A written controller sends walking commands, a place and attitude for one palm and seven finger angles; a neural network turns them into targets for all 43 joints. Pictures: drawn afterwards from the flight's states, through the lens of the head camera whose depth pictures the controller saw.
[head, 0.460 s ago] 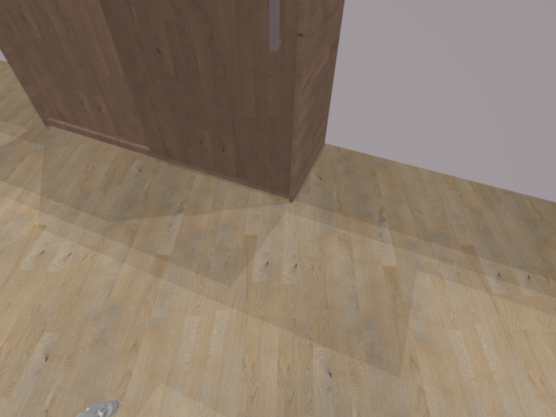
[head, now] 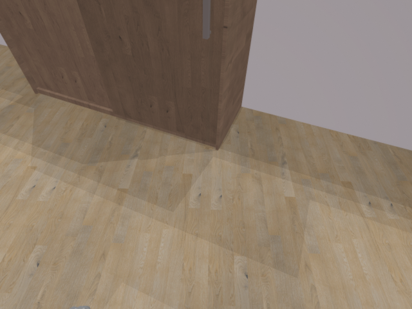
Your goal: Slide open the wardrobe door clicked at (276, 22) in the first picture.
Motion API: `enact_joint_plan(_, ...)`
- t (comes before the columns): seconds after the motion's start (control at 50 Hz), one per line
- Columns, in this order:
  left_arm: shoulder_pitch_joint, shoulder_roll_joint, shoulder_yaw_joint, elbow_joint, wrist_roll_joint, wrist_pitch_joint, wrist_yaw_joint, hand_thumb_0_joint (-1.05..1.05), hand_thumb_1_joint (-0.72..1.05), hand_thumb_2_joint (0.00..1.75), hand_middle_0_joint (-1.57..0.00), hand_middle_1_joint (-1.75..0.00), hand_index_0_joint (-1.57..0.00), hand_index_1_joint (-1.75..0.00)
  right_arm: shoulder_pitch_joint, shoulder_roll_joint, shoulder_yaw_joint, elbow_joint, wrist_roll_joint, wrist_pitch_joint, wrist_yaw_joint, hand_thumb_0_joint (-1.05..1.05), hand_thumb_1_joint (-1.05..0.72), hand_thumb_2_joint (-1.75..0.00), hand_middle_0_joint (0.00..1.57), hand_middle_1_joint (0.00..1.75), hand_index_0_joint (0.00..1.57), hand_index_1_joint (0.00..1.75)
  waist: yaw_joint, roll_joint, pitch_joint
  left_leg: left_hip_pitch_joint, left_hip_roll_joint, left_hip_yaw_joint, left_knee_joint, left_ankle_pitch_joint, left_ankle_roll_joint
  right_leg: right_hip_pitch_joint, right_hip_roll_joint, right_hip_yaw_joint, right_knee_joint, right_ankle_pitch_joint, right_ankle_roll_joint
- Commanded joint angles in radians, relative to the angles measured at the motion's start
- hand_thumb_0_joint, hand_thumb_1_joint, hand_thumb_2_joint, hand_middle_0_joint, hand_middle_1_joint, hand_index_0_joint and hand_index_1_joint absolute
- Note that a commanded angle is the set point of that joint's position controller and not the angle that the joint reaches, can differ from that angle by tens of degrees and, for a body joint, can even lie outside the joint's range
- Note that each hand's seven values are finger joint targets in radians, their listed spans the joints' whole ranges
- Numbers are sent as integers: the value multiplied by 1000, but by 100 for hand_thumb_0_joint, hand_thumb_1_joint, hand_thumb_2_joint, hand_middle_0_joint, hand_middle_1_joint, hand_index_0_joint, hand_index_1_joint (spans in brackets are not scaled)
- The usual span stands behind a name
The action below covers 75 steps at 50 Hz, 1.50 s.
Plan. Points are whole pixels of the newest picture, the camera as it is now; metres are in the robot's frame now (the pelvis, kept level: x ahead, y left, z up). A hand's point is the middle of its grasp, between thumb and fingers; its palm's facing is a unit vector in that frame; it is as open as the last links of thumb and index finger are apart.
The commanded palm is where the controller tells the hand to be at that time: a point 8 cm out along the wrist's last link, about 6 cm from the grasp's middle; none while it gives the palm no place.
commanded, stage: stand and wait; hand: right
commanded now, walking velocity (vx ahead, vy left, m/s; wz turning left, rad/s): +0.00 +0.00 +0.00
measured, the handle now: (208, 3) +1.23 +0.06 +0.13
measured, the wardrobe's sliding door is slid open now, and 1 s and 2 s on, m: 0.00 0.00 0.00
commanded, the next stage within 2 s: look at it before walking up in 0.36 s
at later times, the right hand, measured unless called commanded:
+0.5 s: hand out of the picture +0.07 -0.23 -0.15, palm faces -0.04 +0.94 -0.34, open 7.4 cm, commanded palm none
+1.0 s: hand out of the picture +0.07 -0.24 -0.15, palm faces -0.04 +0.94 -0.34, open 7.4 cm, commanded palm none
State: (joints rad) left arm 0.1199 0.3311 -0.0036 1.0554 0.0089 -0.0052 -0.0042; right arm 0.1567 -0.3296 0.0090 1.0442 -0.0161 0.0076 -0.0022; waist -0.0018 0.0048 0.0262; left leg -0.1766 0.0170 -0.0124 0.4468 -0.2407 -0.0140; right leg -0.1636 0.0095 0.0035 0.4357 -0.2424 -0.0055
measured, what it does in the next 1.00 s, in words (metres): stands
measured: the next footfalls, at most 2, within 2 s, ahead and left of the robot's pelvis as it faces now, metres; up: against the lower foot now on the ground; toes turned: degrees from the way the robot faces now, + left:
right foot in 1.86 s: +0.17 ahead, -0.09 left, +0.00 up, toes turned +20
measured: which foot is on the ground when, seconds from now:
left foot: down 0.00-1.00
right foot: down 0.00-1.00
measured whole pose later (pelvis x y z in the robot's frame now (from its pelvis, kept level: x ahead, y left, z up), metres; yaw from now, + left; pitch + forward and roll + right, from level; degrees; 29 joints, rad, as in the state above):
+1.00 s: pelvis +0.00 +0.01 +0.00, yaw +1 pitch -2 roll +0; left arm 0.12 0.34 -0.01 1.11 0.00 -0.01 0.00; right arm 0.14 -0.34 0.01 1.09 -0.02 0.00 0.00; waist 0.00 0.00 0.03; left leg -0.15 0.00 -0.02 0.39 -0.20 0.00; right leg -0.13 -0.01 0.00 0.37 -0.21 0.01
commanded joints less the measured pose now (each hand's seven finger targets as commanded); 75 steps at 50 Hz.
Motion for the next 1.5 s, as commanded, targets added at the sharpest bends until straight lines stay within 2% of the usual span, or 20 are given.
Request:
enact_joint_plan(0.0,-53,203,45,-56,1,-29,17,0,90,90,-20,-30,-20,-30,-52,-211,-43,-64,6,-32,-11,0,-90,-90,20,30,20,30,2,-2,-70,30,103,-86,-80,159,46,10,-115,88,-83,162,-28)
enact_joint_plan(0.38,-33,205,38,-13,1,-26,14,0,90,90,-20,-30,-20,-30,-53,-216,-41,-34,5,-34,-8,0,-90,-90,20,30,20,30,0,12,-34,0,103,-110,-133,65,48,4,-116,90,-110,100,-19)
enact_joint_plan(0.54,-33,205,39,-11,0,-26,14,0,90,90,-20,-30,-20,-30,-55,-214,-41,-35,4,-36,-9,0,-90,-90,20,30,20,30,3,13,-42,5,103,-106,-129,106,48,15,-121,87,-109,127,-18)
enact_joint_plan(0.6,-36,206,38,-8,0,-29,15,0,90,90,-20,-30,-20,-30,-54,-212,-40,-33,6,-35,-9,0,-90,-90,20,30,20,30,1,-8,-55,17,100,-100,-122,125,46,22,-124,88,-114,140,-18)
enact_joint_plan(0.74,-38,206,39,-11,-1,-28,16,0,90,90,-20,-30,-20,-30,-51,-213,-41,-31,4,-37,-10,0,-90,-90,20,30,20,30,3,12,-62,22,104,-102,-123,169,47,38,-125,83,-109,163,-17)
enact_joint_plan(0.86,-45,209,37,-9,-2,-30,18,0,90,90,-20,-30,-20,-30,-47,-213,-41,-27,5,-37,-10,0,-90,-90,20,30,20,30,-1,-10,-63,38,102,-96,-118,201,45,45,-130,83,-116,191,-18)
enact_joint_plan(1.08,-45,216,39,-8,-1,-30,18,0,90,90,-20,-30,-20,-30,-53,-215,-43,-28,4,-33,-8,0,-90,-90,20,30,20,30,1,-7,-45,18,96,-106,-132,169,45,52,-133,79,-130,158,-17)
enact_joint_plan(1.1,-41,210,41,-9,0,-29,21,0,90,90,-20,-30,-20,-30,-53,-211,-45,-33,3,-28,-7,0,-90,-90,20,30,20,30,2,-10,-42,4,92,-112,-119,195,46,61,-136,67,-113,166,-16)
enact_joint_plan(1.16,31,97,30,-19,2,-6,28,0,90,90,-20,-30,-20,-30,8,-108,-35,-44,3,4,-12,0,-90,-90,20,30,20,30,9,6,-47,-43,85,-129,-48,275,36,57,-143,12,-46,181,3)
enact_joint_plan(1.24,43,116,58,-78,3,11,35,0,90,90,-20,-30,-20,-30,34,-105,-53,-101,-3,27,-5,0,-90,-90,20,30,20,30,10,-23,-33,-142,43,-135,57,236,35,27,-184,15,-14,109,-17)
enact_joint_plan(1.3,26,129,77,-119,5,13,36,0,90,90,-20,-30,-20,-30,58,-84,-62,-138,-4,33,4,0,-90,-90,20,30,20,30,0,-97,-32,-187,-3,-97,201,167,25,-14,-252,43,-26,81,-54)
enact_joint_plan(1.32,16,134,82,-131,4,13,36,0,90,90,-20,-30,-20,-30,74,-73,-65,-144,-4,34,6,0,-90,-90,20,30,20,30,-8,-124,-45,-188,-16,-73,273,97,20,-29,-286,59,-29,105,-76)
enact_joint_plan(1.34,8,136,86,-139,6,9,32,0,90,90,-20,-30,-20,-30,104,-57,-69,-149,-5,37,11,0,-90,-90,20,30,20,30,-21,-174,-62,-169,-30,-29,348,-104,12,-52,-332,77,-51,57,-105)
enact_joint_plan(1.36,-18,139,88,-150,8,8,27,0,90,90,-20,-30,-20,-30,138,-43,-74,-149,-6,37,18,0,-90,-90,20,30,20,30,-40,-196,-64,-133,-18,6,367,-205,7,-91,-359,73,-51,-34,-121)
enact_joint_plan(1.38,-39,133,89,-164,10,9,24,0,90,90,-20,-30,-20,-30,177,-39,-83,-144,-9,33,25,0,-90,-90,20,30,20,30,-66,-160,-56,-35,1,-2,306,-214,13,-184,-350,47,8,-145,-107)
enact_joint_plan(1.4,-64,115,85,-175,12,16,18,0,90,90,-20,-30,-20,-30,257,-51,-91,-127,-15,23,28,0,-90,-90,20,30,20,30,-114,-36,-31,54,4,-68,133,-196,34,-297,-261,-28,186,-284,-47)
enact_joint_plan(1.42,-56,23,69,-209,3,26,10,0,90,90,-20,-30,-20,-30,298,-161,-112,-128,-30,5,14,0,-90,-90,20,30,20,30,-123,375,10,93,231,-524,-156,-404,134,-543,-68,-163,564,-452,51)
enact_joint_plan(1.44,-129,51,69,-245,9,23,8,0,90,90,-20,-30,-20,-30,322,-162,-109,-139,-7,0,-3,0,-90,-90,20,30,20,30,-145,349,89,-69,293,-764,-362,-515,171,-561,-40,-19,696,-374,42)
enact_joint_plan(1.46,-130,52,75,-242,6,16,5,0,90,90,-20,-30,-20,-30,262,-151,-107,-152,-6,-7,-9,0,-90,-90,20,30,20,30,-93,223,137,-118,279,-766,-376,-539,188,-556,-67,48,745,-256,35)
enact_joint_plan(1.48,-66,54,79,-225,11,6,0,0,90,90,-20,-30,-20,-30,197,-116,-100,-167,-7,-15,-7,0,-90,-90,20,30,20,30,-38,146,104,-97,247,-659,-322,-462,197,-529,-91,53,721,-169,36)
